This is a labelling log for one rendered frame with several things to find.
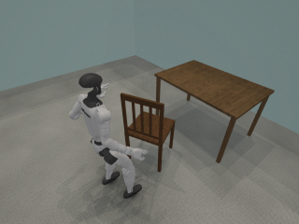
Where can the robot left upper arm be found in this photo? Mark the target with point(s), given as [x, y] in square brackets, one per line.
[74, 114]

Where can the table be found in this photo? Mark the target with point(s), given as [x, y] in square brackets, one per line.
[232, 95]

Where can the robot right upper arm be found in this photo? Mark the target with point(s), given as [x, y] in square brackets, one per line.
[104, 118]

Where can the robot right forearm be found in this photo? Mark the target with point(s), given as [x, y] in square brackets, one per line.
[115, 146]

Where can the chair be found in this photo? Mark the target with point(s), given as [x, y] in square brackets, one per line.
[147, 127]

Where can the humanoid robot head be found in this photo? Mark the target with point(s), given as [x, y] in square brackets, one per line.
[91, 80]

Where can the robot left foot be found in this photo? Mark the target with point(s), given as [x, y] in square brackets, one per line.
[112, 177]

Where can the robot right hand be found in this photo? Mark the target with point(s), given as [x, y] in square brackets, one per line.
[138, 152]

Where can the robot left hand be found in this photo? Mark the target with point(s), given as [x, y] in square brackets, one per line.
[103, 88]

